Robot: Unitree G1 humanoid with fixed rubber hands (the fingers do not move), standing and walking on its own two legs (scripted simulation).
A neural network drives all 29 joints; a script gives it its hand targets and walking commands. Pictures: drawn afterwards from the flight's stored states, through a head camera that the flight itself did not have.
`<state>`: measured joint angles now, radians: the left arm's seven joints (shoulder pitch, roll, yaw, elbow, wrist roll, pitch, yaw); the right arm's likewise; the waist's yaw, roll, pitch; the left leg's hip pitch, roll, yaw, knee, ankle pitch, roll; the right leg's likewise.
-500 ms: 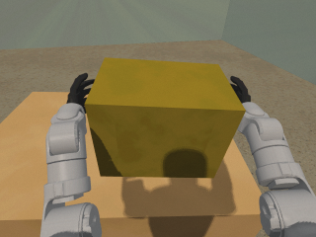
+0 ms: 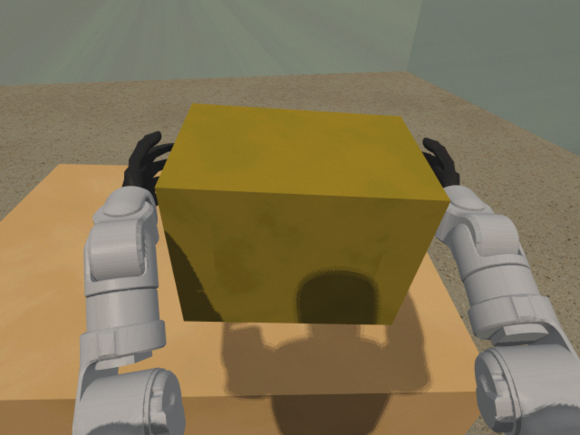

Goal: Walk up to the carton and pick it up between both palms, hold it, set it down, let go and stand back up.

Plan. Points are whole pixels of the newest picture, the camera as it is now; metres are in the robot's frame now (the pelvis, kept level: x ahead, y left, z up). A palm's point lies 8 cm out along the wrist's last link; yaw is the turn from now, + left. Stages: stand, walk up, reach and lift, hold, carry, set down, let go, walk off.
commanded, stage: hold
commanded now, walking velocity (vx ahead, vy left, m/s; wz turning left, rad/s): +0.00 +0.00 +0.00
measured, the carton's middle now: (294, 216) +0.38 +0.01 +0.17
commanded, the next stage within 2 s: none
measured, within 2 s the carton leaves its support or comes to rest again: neither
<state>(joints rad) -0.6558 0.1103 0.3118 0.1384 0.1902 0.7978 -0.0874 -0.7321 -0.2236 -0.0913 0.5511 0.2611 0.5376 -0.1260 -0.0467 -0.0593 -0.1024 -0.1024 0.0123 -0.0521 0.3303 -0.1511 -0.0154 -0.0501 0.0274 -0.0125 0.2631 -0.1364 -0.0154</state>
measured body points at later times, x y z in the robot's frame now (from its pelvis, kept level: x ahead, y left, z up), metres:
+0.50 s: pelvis +0.00 +0.00 +0.00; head -0.07 +0.03 +0.44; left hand +0.36 +0.20 +0.23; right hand +0.38 -0.19 +0.22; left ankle +0.02 +0.13 -0.75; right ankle +0.01 -0.11 -0.75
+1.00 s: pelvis +0.00 +0.00 +0.00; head -0.07 +0.03 +0.44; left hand +0.36 +0.20 +0.23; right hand +0.38 -0.19 +0.22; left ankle +0.02 +0.13 -0.75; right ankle +0.01 -0.11 -0.75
